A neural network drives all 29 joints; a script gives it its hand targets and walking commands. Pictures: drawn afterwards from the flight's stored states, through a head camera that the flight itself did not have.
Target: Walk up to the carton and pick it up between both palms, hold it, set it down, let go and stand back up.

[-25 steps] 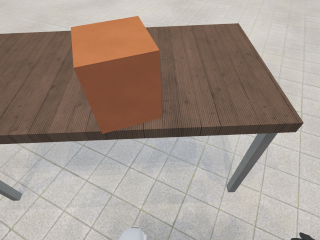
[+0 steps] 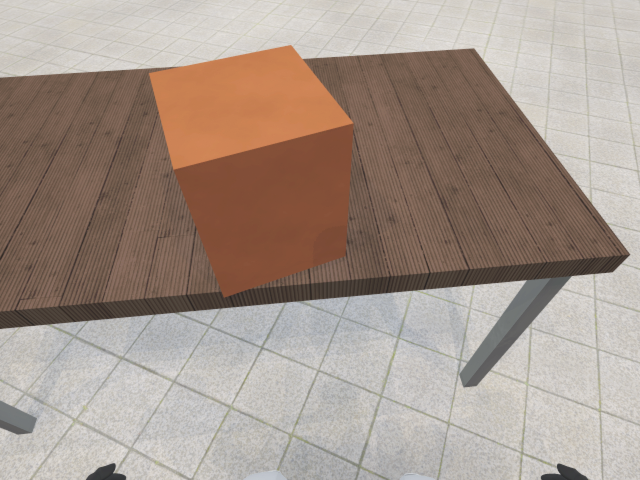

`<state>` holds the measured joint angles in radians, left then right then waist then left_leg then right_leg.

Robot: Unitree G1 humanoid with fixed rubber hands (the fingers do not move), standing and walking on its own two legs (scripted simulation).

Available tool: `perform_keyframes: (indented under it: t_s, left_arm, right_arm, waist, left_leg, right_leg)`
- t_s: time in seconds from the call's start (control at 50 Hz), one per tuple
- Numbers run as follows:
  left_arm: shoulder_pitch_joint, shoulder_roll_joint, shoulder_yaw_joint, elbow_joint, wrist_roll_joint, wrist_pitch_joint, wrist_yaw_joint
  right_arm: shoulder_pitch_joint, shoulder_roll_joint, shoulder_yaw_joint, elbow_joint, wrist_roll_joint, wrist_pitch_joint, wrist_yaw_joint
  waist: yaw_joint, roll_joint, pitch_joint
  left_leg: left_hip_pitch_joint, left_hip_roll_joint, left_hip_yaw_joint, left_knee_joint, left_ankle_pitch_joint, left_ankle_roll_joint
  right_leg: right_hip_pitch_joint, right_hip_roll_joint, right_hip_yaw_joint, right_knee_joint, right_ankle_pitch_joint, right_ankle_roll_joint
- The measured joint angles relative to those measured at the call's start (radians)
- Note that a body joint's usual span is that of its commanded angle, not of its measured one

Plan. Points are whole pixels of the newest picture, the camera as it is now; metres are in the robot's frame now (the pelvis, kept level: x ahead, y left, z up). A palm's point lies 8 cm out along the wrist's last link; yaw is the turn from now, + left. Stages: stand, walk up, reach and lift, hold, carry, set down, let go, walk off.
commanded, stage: walk up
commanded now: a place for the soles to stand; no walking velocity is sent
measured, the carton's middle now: (256, 173) +0.51 +0.12 +0.09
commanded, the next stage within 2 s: none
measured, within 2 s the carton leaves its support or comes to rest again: neither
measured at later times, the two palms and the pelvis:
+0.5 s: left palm out of the picture +0.08 +0.29 -0.07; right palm out of the picture +0.08 -0.32 -0.08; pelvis -0.02 -0.02 +0.00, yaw -1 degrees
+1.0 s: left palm out of the picture +0.08 +0.28 -0.07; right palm out of the picture +0.08 -0.33 -0.08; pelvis -0.01 -0.02 +0.01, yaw -1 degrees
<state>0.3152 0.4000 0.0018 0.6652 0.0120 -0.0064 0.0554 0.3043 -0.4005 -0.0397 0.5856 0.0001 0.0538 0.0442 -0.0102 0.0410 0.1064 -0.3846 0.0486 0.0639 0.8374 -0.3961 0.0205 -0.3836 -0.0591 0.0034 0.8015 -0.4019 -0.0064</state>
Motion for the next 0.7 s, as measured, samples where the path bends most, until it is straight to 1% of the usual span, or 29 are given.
perform_keyframes:
  t_s: [0.04,0.08,0.2,0.34,0.52,0.7]
  left_arm:
    - [-0.004,0.005,0.000,0.000,-0.004,0.000,0.000]
    - [-0.005,0.016,0.000,0.000,-0.004,-0.007,0.000]
    - [-0.010,0.019,0.000,0.001,-0.004,-0.006,-0.002]
    - [-0.010,0.019,0.000,0.000,-0.004,0.000,-0.003]
    - [-0.010,0.019,0.000,0.001,-0.004,0.003,-0.016]
    - [-0.010,0.019,0.000,0.001,-0.004,-0.006,-0.022]
  right_arm:
    - [0.000,0.000,0.004,0.000,0.000,-0.013,0.000]
    - [-0.002,0.000,0.014,0.000,0.000,-0.022,0.000]
    - [-0.008,-0.003,0.010,0.001,0.000,-0.021,0.000]
    - [-0.008,-0.004,0.010,0.001,0.000,-0.011,0.000]
    - [-0.008,-0.004,0.008,0.002,0.000,-0.004,0.000]
    - [-0.008,-0.004,0.002,0.021,0.000,-0.006,0.000]
  waist:
    - [0.000,-0.004,-0.002]
    - [0.000,-0.013,0.002]
    - [0.000,-0.017,0.007]
    - [0.000,-0.017,0.000]
    - [0.000,-0.017,-0.020]
    - [0.000,-0.017,-0.030]
  left_leg:
    - [0.000,0.000,0.001,-0.013,-0.009,0.005]
    - [0.000,0.000,0.003,-0.017,-0.008,0.005]
    - [0.000,0.000,0.009,-0.019,-0.001,0.005]
    - [0.000,0.000,0.010,-0.033,0.022,0.005]
    - [0.000,0.000,0.012,-0.055,0.045,0.005]
    - [0.002,0.000,0.012,-0.070,0.050,-0.004]
  right_leg:
    - [0.005,0.001,0.000,0.000,-0.016,0.000]
    - [0.025,0.001,0.004,-0.015,0.060,0.000]
    - [0.029,-0.001,0.007,-0.017,0.010,0.000]
    - [0.023,-0.001,0.007,-0.017,0.019,0.000]
    - [0.012,-0.001,0.008,-0.017,0.025,0.000]
    - [0.007,-0.001,0.009,-0.018,0.028,0.000]
